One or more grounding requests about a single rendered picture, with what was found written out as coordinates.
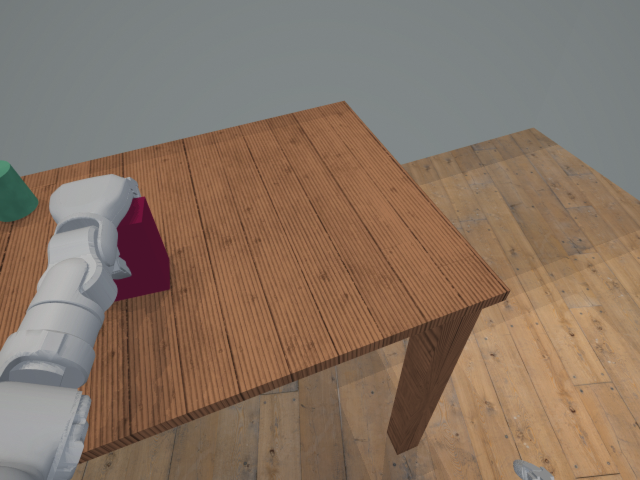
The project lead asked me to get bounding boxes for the robot left forearm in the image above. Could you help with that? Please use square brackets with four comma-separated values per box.
[0, 213, 118, 389]

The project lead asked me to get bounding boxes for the table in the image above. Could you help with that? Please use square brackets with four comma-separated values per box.
[0, 101, 511, 464]

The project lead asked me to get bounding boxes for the left robot upper arm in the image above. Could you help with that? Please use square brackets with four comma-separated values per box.
[0, 380, 91, 480]

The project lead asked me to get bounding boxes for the robot right hand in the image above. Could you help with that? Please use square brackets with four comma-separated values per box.
[513, 460, 554, 480]

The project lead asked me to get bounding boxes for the robot left hand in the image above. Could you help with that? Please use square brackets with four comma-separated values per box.
[49, 174, 141, 279]

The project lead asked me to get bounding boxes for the sponge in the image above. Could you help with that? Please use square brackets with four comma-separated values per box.
[113, 197, 170, 302]

